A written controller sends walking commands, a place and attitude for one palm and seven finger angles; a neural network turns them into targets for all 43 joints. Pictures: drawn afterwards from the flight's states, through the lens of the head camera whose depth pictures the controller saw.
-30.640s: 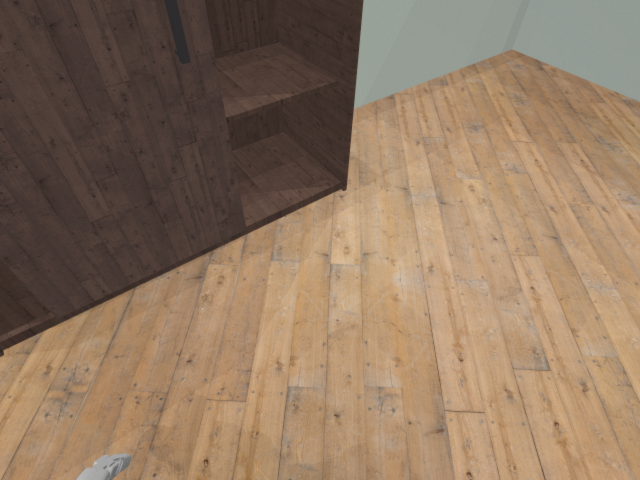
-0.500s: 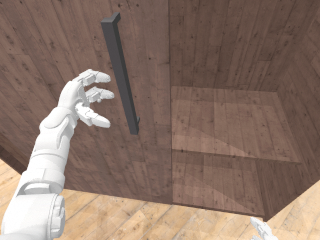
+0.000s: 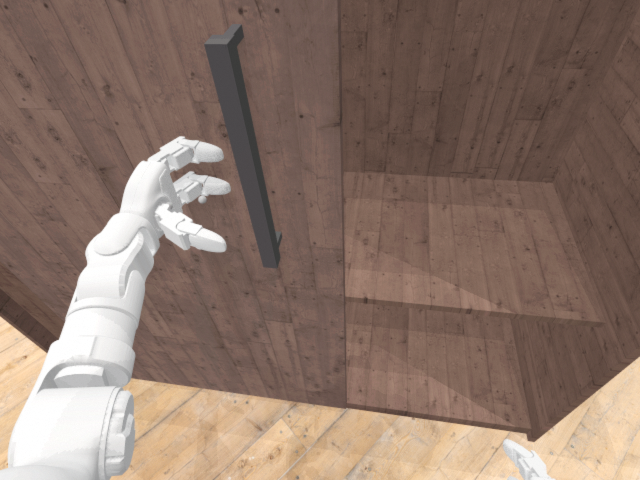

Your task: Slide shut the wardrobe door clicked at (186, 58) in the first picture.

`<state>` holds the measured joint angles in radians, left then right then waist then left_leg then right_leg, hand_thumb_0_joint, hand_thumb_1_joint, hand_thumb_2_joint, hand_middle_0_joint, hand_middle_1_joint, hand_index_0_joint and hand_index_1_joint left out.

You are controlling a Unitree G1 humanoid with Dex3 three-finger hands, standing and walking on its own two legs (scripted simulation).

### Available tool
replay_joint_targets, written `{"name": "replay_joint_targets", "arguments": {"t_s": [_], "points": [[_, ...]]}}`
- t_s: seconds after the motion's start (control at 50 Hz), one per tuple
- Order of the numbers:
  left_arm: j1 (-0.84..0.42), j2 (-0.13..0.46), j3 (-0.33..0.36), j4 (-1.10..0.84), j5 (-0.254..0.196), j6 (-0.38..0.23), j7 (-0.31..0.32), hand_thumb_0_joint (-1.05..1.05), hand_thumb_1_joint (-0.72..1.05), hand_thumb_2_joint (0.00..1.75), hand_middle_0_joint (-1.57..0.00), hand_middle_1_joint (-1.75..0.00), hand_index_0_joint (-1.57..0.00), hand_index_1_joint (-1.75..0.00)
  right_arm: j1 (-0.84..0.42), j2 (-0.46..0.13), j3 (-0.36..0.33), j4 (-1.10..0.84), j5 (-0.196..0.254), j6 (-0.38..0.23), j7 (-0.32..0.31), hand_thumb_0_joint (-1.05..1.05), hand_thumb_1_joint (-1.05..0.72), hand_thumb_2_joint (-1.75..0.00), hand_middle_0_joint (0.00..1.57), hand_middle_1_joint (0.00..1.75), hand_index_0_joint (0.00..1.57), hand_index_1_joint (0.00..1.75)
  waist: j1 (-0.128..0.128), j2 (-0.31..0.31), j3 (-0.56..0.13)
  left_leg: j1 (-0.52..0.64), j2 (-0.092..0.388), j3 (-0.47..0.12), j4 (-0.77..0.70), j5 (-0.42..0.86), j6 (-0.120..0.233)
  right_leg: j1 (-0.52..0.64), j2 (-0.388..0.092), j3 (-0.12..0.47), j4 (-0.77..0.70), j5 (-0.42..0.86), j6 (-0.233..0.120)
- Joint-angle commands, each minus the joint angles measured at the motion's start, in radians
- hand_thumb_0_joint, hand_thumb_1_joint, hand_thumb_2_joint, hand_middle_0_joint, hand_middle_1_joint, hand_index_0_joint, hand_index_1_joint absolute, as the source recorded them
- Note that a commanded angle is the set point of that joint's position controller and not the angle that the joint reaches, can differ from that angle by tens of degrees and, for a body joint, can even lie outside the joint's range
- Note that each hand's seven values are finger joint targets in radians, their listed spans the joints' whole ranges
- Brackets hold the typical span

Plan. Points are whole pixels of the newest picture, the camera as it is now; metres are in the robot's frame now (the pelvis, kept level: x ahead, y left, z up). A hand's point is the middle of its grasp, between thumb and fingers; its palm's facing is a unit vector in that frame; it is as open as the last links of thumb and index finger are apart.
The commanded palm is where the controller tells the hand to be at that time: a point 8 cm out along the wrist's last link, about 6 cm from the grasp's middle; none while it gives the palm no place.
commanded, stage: move the hooked fingers beside the handle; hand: left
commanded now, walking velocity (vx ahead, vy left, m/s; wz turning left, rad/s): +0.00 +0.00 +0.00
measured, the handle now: (256, 168) +0.44 +0.08 +0.18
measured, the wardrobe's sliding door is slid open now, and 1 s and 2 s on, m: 0.52 0.52 0.52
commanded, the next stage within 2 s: feel for the door with the fingertips in 0.72 s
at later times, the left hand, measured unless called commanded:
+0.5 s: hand (196, 193) +0.41 +0.16 +0.17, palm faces -0.13 -0.99 -0.05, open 13.4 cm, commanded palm +0.43 +0.22 +0.21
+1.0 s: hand (197, 192) +0.41 +0.15 +0.18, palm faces -0.11 -0.99 -0.06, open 13.5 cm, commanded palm +0.42 +0.20 +0.21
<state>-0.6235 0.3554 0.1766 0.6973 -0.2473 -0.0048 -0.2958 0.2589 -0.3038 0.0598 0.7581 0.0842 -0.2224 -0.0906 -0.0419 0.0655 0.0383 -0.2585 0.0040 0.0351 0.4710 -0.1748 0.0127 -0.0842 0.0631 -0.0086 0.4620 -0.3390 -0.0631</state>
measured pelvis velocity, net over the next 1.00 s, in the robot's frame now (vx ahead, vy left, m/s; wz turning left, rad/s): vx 0.00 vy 0.00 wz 0.01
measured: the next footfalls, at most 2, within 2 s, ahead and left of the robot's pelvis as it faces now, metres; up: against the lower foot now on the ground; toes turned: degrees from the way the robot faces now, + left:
none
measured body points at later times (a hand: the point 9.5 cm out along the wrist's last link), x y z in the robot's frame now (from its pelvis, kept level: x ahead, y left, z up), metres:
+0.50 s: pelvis +0.00 +0.00 +0.00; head +0.00 -0.03 +0.45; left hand +0.41 +0.21 +0.18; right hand +0.13 -0.26 -0.11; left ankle +0.05 +0.12 -0.74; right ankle -0.05 -0.08 -0.74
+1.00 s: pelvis +0.00 +0.00 +0.00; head +0.00 -0.02 +0.45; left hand +0.41 +0.21 +0.18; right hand +0.12 -0.25 -0.11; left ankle +0.05 +0.12 -0.74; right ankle -0.05 -0.08 -0.74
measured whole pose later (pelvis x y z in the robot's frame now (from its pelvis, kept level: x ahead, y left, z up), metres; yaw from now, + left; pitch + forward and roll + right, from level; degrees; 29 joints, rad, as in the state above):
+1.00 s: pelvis +0.00 +0.00 +0.00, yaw +1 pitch -2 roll +0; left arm -0.66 0.34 0.15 0.70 -0.24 0.00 -0.26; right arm 0.26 -0.30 0.05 0.76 0.08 -0.23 -0.07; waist -0.03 0.07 0.03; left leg -0.26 -0.01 0.02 0.47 -0.17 0.02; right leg -0.09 0.06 -0.02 0.46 -0.34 -0.06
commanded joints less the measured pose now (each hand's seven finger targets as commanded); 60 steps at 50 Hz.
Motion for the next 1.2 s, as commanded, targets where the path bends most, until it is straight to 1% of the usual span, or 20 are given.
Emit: {"name": "replay_joint_targets", "arguments": {"t_s": [0.0,0.14,0.18,0.28,0.36,0.44,0.46,0.5,0.52,0.6,0.68,0.7,0.74,0.78,0.86,0.96,0.98,1.06,1.14,1.18], "points": [[-0.761,0.319,0.132,-0.385,-0.052,-0.149,0.044,0.0,-0.5,0.3,-0.3,-1.2,-0.3,-1.2,-0.067,-0.126,-0.041,-0.124,0.005,-0.062,-0.012,0.0,-0.9,-0.9,0.2,0.3,0.2,0.3,-0.018,-0.022,-0.372,0.346,0.014,-0.037,-0.01,0.103,0.065,-0.161,-0.05,0.03,-0.094,0.345,0.065],[-0.733,0.355,0.163,-0.375,-0.052,-0.149,0.047,0.0,-0.5,0.3,-0.3,-1.2,-0.3,-1.2,-0.068,-0.125,-0.042,-0.119,0.002,-0.06,-0.013,0.0,-0.9,-0.9,0.2,0.3,0.2,0.3,-0.007,-0.049,-0.376,0.323,0.014,-0.029,-0.007,0.122,0.067,-0.121,-0.056,0.033,-0.095,0.381,0.067],[-0.75,0.345,0.157,-0.384,-0.047,-0.148,0.043,0.0,-0.5,0.3,-0.3,-1.2,-0.3,-1.2,-0.076,-0.125,-0.041,-0.122,0.003,-0.061,-0.011,0.0,-0.9,-0.9,0.2,0.3,0.2,0.3,-0.009,-0.006,-0.385,0.343,0.008,-0.032,-0.01,0.127,0.065,-0.131,-0.054,0.032,-0.091,0.384,0.064],[-0.737,0.313,0.133,-0.366,-0.045,-0.136,0.034,0.0,-0.5,0.3,-0.3,-1.2,-0.3,-1.2,-0.076,-0.123,-0.042,-0.128,0.005,-0.057,-0.007,0.0,-0.9,-0.9,0.2,0.3,0.2,0.3,-0.014,-0.004,-0.365,0.346,0.006,-0.033,-0.007,0.126,0.065,-0.156,-0.052,0.031,-0.096,0.377,0.063],[-0.725,0.325,0.151,-0.347,-0.051,-0.13,0.035,0.0,-0.5,0.3,-0.3,-1.2,-0.3,-1.2,-0.073,-0.126,-0.046,-0.126,0.004,-0.053,-0.006,0.0,-0.9,-0.9,0.2,0.3,0.2,0.3,-0.011,-0.047,-0.355,0.333,0.007,-0.036,-0.006,0.121,0.069,-0.156,-0.051,0.034,-0.102,0.375,0.065],[-0.724,0.287,0.109,-0.31,-0.051,-0.122,0.029,0.0,-0.5,0.3,-0.3,-1.2,-0.3,-1.2,-0.067,-0.122,-0.046,-0.121,0.005,-0.047,-0.007,0.0,-0.9,-0.9,0.2,0.3,0.2,0.3,-0.019,-0.059,-0.337,0.318,0.01,-0.032,-0.007,0.107,0.068,-0.163,-0.054,0.031,-0.103,0.358,0.067],[-0.741,0.323,0.138,-0.306,-0.051,-0.125,0.032,0.0,-0.5,0.3,-0.3,-1.2,-0.3,-1.2,-0.068,-0.131,-0.046,-0.118,0.006,-0.047,-0.008,0.0,-0.9,-0.9,0.2,0.3,0.2,0.3,-0.018,-0.058,-0.332,0.307,0.008,-0.037,-0.009,0.093,0.067,-0.163,-0.053,0.034,-0.102,0.349,0.067],[-0.759,0.318,0.135,-0.331,-0.044,-0.126,0.035,0.0,-0.5,0.3,-0.3,-1.2,-0.3,-1.2,-0.069,-0.128,-0.046,-0.126,0.005,-0.048,-0.005,0.0,-0.9,-0.9,0.2,0.3,0.2,0.3,-0.016,-0.03,-0.362,0.336,0.006,-0.041,-0.008,0.11,0.066,-0.17,-0.051,0.031,-0.096,0.353,0.063],[-0.767,0.279,0.105,-0.348,-0.043,-0.128,0.032,0.0,-0.5,0.3,-0.3,-1.2,-0.3,-1.2,-0.073,-0.124,-0.045,-0.129,0.004,-0.052,-0.003,0.0,-0.9,-0.9,0.2,0.3,0.2,0.3,-0.017,-0.005,-0.375,0.356,0.004,-0.042,-0.005,0.128,0.065,-0.177,-0.05,0.028,-0.091,0.363,0.061],[-0.773,0.254,0.086,-0.347,-0.044,-0.129,0.04,0.0,-0.5,0.3,-0.3,-1.2,-0.3,-1.2,-0.068,-0.123,-0.046,-0.124,0.005,-0.053,-0.001,0.0,-0.9,-0.9,0.2,0.3,0.2,0.3,-0.024,-0.032,-0.361,0.359,0.007,-0.049,-0.006,0.116,0.065,-0.191,-0.046,0.023,-0.095,0.34,0.06],[-0.774,0.253,0.083,-0.361,-0.041,-0.134,0.043,0.0,-0.5,0.3,-0.3,-1.2,-0.3,-1.2,-0.07,-0.123,-0.048,-0.122,0.004,-0.057,0.002,0.0,-0.9,-0.9,0.2,0.3,0.2,0.3,-0.022,-0.032,-0.378,0.366,0.006,-0.046,-0.004,0.115,0.066,-0.192,-0.046,0.026,-0.096,0.338,0.062],[-0.777,0.288,0.119,-0.363,-0.042,-0.134,0.047,0.0,-0.5,0.3,-0.3,-1.2,-0.3,-1.2,-0.065,-0.127,-0.051,-0.12,0.001,-0.058,0.001,0.0,-0.9,-0.9,0.2,0.3,0.2,0.3,-0.016,-0.039,-0.393,0.368,0.007,-0.049,-0.003,0.126,0.066,-0.181,-0.046,0.027,-0.095,0.35,0.061],[-0.76,0.26,0.087,-0.354,-0.047,-0.135,0.042,0.0,-0.5,0.3,-0.3,-1.2,-0.3,-1.2,-0.064,-0.12,-0.047,-0.119,0.002,-0.054,0.001,0.0,-0.9,-0.9,0.2,0.3,0.2,0.3,-0.017,-0.049,-0.381,0.351,0.008,-0.045,-0.005,0.123,0.066,-0.167,-0.051,0.026,-0.099,0.349,0.062],[-0.759,0.306,0.125,-0.324,-0.045,-0.13,0.039,0.0,-0.5,0.3,-0.3,-1.2,-0.3,-1.2,-0.069,-0.127,-0.045,-0.117,0.004,-0.053,-0.001,0.0,-0.9,-0.9,0.2,0.3,0.2,0.3,-0.016,-0.056,-0.354,0.325,0.006,-0.039,-0.006,0.097,0.067,-0.172,-0.049,0.033,-0.103,0.339,0.065],[-0.775,0.267,0.104,-0.356,-0.049,-0.136,0.037,0.0,-0.5,0.3,-0.3,-1.2,-0.3,-1.2,-0.074,-0.121,-0.046,-0.122,0.004,-0.061,0.001,0.0,-0.9,-0.9,0.2,0.3,0.2,0.3,-0.015,-0.007,-0.365,0.359,0.006,-0.05,-0.004,0.108,0.063,-0.188,-0.046,0.027,-0.101,0.333,0.057],[-0.777,0.162,0.025,-0.374,-0.052,-0.133,0.048,0.0,-0.5,0.3,-0.3,-1.2,-0.3,-1.2,-0.079,-0.113,-0.048,-0.121,0.006,-0.068,0.008,0.0,-0.9,-0.9,0.2,0.3,0.2,0.3,-0.028,-0.028,-0.346,0.379,0.009,-0.056,-0.006,0.105,0.062,-0.224,-0.039,0.017,-0.102,0.313,0.058],[-0.79,0.148,0.012,-0.395,-0.05,-0.133,0.051,0.0,-0.5,0.3,-0.3,-1.2,-0.3,-1.2,-0.075,-0.116,-0.051,-0.12,0.006,-0.074,0.01,0.0,-0.9,-0.9,0.2,0.3,0.2,0.3,-0.03,-0.017,-0.375,0.403,0.009,-0.06,-0.004,0.118,0.061,-0.228,-0.039,0.014,-0.095,0.317,0.057],[-0.764,0.134,0.015,-0.37,-0.052,-0.117,0.066,0.0,-0.5,0.3,-0.3,-1.2,-0.3,-1.2,-0.078,-0.115,-0.056,-0.112,0.006,-0.073,0.013,0.0,-0.9,-0.9,0.2,0.3,0.2,0.3,-0.025,-0.069,-0.367,0.392,0.008,-0.061,-0.003,0.119,0.063,-0.229,-0.036,0.016,-0.1,0.318,0.058],[-0.8,0.034,-0.076,-0.393,-0.044,-0.107,0.076,0.0,-0.5,0.3,-0.3,-1.2,-0.3,-1.2,-0.082,-0.107,-0.057,-0.107,0.008,-0.079,0.021,0.0,-0.9,-0.9,0.2,0.3,0.2,0.3,-0.035,-0.027,-0.372,0.423,0.01,-0.071,-0.001,0.13,0.058,-0.257,-0.038,0.006,-0.092,0.303,0.053],[-0.81,0.065,-0.046,-0.397,-0.041,-0.104,0.087,0.0,-0.5,0.3,-0.3,-1.2,-0.3,-1.2,-0.082,-0.113,-0.058,-0.105,0.006,-0.083,0.021,0.0,-0.9,-0.9,0.2,0.3,0.2,0.3,-0.033,-0.044,-0.381,0.427,0.008,-0.073,-0.002,0.124,0.059,-0.263,-0.035,0.01,-0.096,0.297,0.055]]}}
